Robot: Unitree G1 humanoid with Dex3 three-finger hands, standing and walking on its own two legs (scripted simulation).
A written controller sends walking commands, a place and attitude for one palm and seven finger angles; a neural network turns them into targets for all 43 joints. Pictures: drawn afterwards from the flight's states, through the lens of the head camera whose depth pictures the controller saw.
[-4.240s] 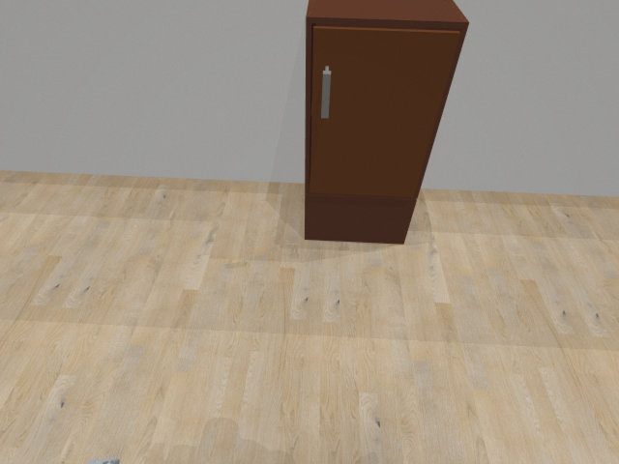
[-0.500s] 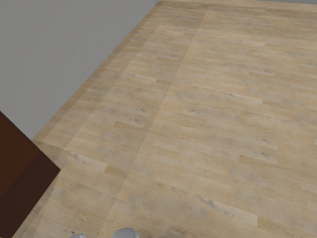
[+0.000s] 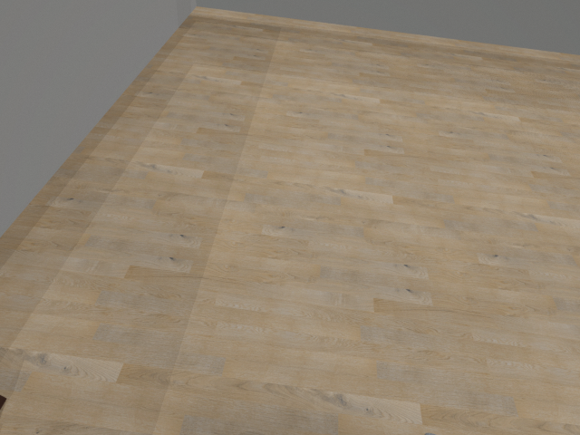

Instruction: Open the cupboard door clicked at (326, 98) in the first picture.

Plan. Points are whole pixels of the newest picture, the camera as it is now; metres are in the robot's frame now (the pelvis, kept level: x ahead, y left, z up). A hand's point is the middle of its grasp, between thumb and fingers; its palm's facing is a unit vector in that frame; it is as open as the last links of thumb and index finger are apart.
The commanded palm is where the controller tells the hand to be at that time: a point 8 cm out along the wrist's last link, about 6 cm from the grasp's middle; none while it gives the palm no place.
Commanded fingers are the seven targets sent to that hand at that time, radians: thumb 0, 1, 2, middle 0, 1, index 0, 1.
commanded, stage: walk to a spot facing it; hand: left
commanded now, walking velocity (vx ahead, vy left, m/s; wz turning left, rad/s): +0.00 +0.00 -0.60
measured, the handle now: out of the picture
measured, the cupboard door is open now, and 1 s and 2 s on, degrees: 0 0 0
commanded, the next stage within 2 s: turn to face it in 0.16 s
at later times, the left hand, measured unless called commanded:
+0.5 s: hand (249, 357) +0.27 +0.09 -0.15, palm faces -0.23 -0.95 -0.22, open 7.3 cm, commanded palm none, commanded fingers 0.00 0.90 0.90 -0.20 -0.30 -0.20 -0.30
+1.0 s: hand out of the picture +0.13 +0.23 -0.17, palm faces +0.18 -0.95 -0.26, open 7.4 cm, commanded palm none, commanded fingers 0.00 0.90 0.90 -0.20 -0.30 -0.20 -0.30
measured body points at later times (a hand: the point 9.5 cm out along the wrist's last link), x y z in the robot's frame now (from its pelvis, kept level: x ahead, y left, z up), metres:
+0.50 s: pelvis +0.09 -0.04 -0.01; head +0.11 -0.07 +0.44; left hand +0.28 +0.14 -0.13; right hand +0.01 -0.27 -0.17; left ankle +0.07 +0.10 -0.68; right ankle +0.10 -0.14 -0.74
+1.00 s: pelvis +0.09 -0.01 +0.01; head +0.13 +0.03 +0.45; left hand +0.12 +0.28 -0.15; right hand +0.19 -0.26 -0.12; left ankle +0.11 +0.07 -0.74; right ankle +0.08 -0.19 -0.65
